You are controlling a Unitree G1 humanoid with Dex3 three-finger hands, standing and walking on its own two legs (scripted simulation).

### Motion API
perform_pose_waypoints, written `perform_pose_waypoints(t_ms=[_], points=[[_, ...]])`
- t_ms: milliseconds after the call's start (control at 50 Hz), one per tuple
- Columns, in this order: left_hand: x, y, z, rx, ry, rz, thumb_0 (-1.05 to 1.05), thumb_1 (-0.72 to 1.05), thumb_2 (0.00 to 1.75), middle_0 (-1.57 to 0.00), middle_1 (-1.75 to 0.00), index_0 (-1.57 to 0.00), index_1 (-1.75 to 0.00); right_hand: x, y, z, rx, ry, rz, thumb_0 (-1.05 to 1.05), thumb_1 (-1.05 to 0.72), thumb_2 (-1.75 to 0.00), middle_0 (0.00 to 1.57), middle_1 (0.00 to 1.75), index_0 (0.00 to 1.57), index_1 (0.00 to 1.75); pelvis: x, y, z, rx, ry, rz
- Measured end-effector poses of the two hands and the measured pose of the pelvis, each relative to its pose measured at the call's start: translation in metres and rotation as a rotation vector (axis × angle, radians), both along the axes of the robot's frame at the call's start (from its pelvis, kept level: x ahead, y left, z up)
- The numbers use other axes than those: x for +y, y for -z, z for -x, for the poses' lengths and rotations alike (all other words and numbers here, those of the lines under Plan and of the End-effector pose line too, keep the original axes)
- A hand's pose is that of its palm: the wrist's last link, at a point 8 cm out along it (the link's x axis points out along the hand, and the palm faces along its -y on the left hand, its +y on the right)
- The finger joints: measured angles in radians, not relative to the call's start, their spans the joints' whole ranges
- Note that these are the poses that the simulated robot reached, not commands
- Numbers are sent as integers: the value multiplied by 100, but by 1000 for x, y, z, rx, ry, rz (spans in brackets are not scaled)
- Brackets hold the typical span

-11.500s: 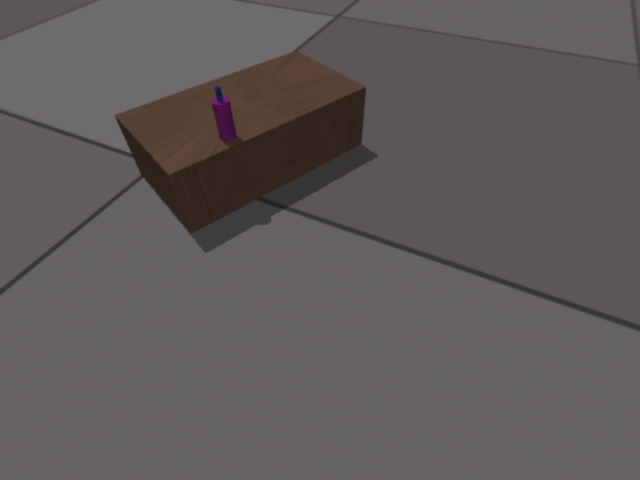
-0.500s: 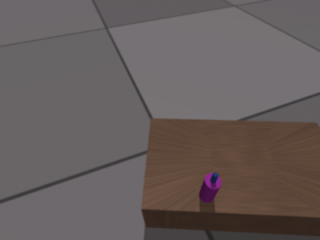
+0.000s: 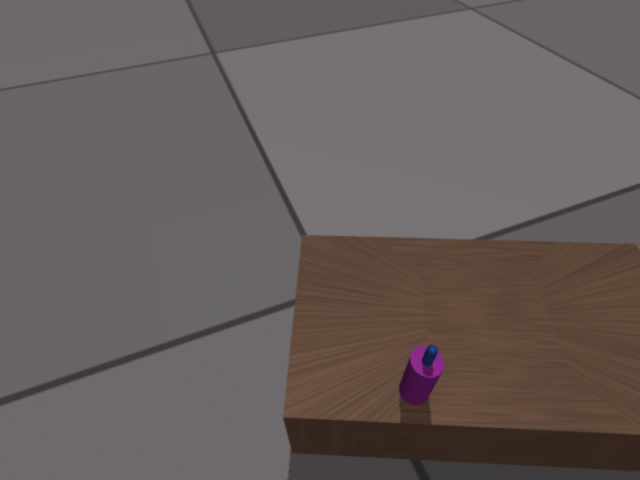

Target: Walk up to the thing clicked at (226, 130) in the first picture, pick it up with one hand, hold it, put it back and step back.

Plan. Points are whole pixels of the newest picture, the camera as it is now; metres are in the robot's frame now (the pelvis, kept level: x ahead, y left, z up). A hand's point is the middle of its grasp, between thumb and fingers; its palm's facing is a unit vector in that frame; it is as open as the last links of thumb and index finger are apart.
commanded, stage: stand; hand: right
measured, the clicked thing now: (422, 371) +0.40 -0.19 -0.34
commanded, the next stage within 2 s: go down in 0.58 s
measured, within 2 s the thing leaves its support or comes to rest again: neither
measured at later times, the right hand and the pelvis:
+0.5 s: hand out of the picture +0.08 -0.25 -0.16, palm faces -0.03 +0.94 -0.34, open 7.4 cm; pelvis +0.00 +0.00 +0.00, yaw +0 degrees
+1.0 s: hand out of the picture +0.16 -0.26 -0.15, palm faces +0.03 +0.94 -0.34, open 13.0 cm; pelvis -0.01 +0.00 -0.02, yaw +0 degrees
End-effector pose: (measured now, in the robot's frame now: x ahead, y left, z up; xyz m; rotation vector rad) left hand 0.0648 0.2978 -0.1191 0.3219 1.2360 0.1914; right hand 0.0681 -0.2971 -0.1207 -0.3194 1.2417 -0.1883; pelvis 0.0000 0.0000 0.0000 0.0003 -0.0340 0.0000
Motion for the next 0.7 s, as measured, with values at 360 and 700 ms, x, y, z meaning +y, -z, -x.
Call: perform_pose_waypoints(t_ms=[360, 700], points=[[1, 0, -2, 1, 0, -2, 0, 90, 90, -21, -30, -20, -30, 1, -1, -5, -6, -1, 1, 1, -90, -90, 20, 30, 21, 30, 1, 0, -2, 1, 1, 0], [1, 1, -5, 1, -1, 0, 0, 90, 90, -21, -30, -20, -30, 1, 0, -5, 0, -2, 3, 1, -90, -90, 20, 29, 21, 30, 2, 0, -4, 2, -1, 0]])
